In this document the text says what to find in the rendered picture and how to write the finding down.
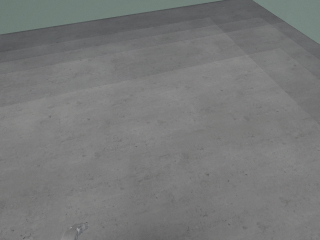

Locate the robot left hand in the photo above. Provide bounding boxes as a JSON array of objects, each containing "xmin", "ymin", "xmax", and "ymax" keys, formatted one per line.
[{"xmin": 60, "ymin": 222, "xmax": 89, "ymax": 240}]

